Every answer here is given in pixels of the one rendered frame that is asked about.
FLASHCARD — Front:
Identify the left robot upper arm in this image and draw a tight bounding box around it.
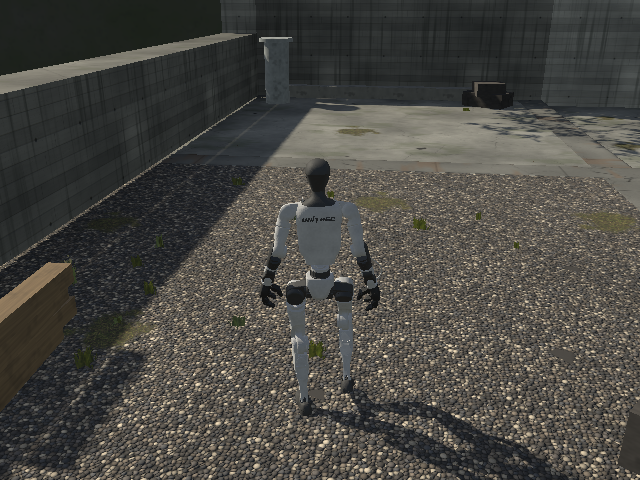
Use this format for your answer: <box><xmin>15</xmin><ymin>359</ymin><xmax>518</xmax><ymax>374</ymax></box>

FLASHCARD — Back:
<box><xmin>271</xmin><ymin>202</ymin><xmax>298</xmax><ymax>258</ymax></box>

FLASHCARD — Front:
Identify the left robot thigh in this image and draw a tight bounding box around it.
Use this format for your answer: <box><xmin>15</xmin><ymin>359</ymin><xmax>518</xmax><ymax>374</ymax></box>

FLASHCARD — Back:
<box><xmin>286</xmin><ymin>280</ymin><xmax>309</xmax><ymax>354</ymax></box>

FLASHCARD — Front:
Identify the robot right forearm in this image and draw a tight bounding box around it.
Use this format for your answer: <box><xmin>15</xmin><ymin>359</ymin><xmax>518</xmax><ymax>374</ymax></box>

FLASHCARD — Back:
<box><xmin>356</xmin><ymin>242</ymin><xmax>378</xmax><ymax>289</ymax></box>

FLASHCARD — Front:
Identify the robot left hand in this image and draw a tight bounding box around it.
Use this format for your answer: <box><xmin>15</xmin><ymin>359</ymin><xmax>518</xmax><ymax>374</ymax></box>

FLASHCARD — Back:
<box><xmin>259</xmin><ymin>283</ymin><xmax>283</xmax><ymax>308</ymax></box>

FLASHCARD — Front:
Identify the robot right hand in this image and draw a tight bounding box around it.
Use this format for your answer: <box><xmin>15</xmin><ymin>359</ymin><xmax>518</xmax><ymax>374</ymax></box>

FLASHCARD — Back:
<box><xmin>357</xmin><ymin>284</ymin><xmax>380</xmax><ymax>311</ymax></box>

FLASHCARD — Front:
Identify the left robot shin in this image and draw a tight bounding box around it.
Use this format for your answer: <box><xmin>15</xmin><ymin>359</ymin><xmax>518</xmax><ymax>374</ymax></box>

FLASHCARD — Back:
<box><xmin>291</xmin><ymin>337</ymin><xmax>309</xmax><ymax>402</ymax></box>

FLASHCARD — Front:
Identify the right robot upper arm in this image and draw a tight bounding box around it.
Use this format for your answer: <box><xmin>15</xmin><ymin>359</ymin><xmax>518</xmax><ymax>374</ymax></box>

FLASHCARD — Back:
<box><xmin>339</xmin><ymin>201</ymin><xmax>366</xmax><ymax>258</ymax></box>

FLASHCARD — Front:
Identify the robot left forearm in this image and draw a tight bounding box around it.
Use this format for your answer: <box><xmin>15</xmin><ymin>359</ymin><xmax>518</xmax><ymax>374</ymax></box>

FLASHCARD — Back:
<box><xmin>261</xmin><ymin>243</ymin><xmax>281</xmax><ymax>286</ymax></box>

